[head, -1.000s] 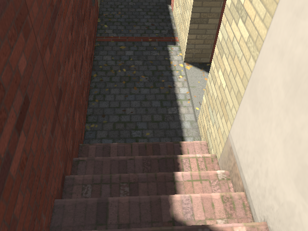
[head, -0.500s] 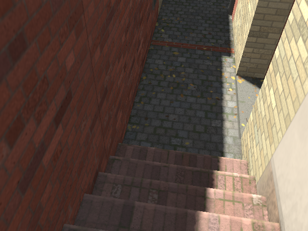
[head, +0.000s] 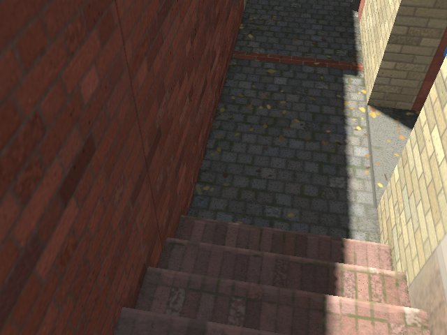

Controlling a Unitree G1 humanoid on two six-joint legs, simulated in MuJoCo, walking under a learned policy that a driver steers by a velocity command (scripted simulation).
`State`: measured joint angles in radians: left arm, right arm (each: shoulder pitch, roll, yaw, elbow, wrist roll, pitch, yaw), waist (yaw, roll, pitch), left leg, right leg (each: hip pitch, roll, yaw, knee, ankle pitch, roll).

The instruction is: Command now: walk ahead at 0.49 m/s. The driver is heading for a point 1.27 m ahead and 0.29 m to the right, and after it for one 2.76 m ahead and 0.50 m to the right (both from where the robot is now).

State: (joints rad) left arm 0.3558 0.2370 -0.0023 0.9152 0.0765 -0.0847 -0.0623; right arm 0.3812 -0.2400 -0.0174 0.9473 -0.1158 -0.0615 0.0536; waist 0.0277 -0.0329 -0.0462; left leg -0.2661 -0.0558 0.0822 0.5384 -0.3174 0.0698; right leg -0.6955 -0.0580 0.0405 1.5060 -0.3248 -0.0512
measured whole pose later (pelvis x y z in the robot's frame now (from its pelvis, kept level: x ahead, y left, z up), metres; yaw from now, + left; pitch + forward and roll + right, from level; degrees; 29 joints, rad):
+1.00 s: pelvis +0.45 -0.04 -0.33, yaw +0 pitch +1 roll -1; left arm 0.32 0.19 -0.02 0.94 0.00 -0.04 -0.03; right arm 0.25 -0.24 0.00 0.91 -0.02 -0.05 0.07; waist 0.07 0.03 0.00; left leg -0.30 -0.01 0.06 0.45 -0.17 0.07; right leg -0.68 -0.04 0.01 1.62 -0.68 0.09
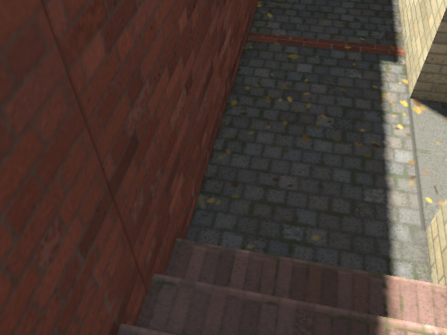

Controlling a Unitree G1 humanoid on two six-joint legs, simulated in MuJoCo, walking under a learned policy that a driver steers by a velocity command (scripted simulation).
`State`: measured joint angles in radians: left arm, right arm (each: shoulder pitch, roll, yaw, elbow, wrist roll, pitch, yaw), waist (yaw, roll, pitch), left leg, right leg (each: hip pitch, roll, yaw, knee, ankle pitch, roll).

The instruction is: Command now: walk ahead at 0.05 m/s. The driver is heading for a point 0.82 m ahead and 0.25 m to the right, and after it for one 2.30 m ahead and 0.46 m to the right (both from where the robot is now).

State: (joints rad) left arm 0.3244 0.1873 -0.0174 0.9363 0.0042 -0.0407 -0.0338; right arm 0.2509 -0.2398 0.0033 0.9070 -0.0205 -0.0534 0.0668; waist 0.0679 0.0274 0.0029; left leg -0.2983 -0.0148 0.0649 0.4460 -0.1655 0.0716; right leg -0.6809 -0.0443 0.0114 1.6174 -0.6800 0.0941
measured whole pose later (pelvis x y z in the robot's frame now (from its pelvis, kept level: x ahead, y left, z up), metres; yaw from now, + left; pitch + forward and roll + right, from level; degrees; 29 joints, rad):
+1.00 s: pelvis +0.37 -0.06 -0.18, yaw +0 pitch +3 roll +3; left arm 0.31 0.21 0.02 0.97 0.09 -0.09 -0.06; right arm 0.41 -0.21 -0.02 1.02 -0.09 -0.08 0.04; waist 0.04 -0.02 -0.05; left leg -0.24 -0.07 0.09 0.52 -0.33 0.07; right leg -0.77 -0.11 0.03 1.31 -0.21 -0.06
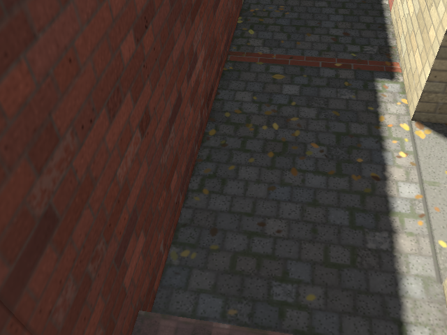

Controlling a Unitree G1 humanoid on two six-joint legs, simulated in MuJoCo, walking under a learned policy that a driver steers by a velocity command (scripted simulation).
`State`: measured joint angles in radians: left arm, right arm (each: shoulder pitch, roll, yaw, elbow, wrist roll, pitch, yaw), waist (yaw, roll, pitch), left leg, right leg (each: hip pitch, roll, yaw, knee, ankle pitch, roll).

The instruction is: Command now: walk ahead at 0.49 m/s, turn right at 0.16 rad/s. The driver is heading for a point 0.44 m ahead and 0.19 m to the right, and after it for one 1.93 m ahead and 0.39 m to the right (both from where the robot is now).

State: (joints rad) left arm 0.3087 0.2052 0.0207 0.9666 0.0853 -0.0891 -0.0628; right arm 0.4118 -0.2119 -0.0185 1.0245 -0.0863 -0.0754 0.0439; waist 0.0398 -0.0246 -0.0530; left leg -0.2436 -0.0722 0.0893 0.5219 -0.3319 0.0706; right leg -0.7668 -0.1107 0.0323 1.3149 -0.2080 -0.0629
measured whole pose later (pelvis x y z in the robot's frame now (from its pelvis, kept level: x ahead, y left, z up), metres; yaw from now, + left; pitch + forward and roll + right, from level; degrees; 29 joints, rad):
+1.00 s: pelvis +0.58 -0.16 -0.36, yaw -23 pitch +2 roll +3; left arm 0.17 0.23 -0.01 0.89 0.11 -0.08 -0.11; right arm 0.56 -0.19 0.02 1.08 -0.08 -0.12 0.02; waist -0.06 -0.03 -0.06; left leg -0.21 -0.11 0.07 0.66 -0.48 0.09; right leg -0.90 -0.11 0.06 1.06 0.29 -0.06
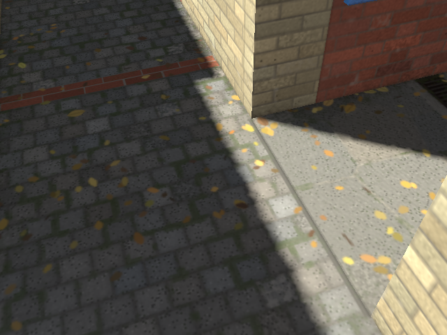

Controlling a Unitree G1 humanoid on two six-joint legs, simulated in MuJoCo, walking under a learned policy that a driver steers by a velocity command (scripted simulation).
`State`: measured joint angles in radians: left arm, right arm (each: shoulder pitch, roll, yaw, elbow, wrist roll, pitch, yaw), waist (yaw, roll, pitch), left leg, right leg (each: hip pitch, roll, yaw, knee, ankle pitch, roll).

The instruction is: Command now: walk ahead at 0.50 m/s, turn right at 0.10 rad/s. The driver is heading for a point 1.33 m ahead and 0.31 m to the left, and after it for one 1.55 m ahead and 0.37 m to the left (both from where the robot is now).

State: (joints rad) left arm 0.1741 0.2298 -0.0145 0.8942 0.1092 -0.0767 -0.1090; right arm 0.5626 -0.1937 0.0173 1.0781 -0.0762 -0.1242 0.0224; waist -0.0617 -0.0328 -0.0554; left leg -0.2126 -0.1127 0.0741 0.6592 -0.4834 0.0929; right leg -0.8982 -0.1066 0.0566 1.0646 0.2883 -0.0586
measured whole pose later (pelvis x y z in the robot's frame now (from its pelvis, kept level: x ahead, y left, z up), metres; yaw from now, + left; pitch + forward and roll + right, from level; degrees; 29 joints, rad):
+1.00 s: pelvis +0.63 +0.03 -0.13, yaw +0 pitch +3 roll -1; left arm 0.03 0.24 0.08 0.88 -0.01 -0.08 0.02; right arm 0.37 -0.20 -0.08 0.95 0.02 -0.09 -0.01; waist -0.07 -0.03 -0.01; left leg -0.11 -0.05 0.00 0.26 -0.20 0.07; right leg -0.70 -0.09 0.05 0.70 0.04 -0.03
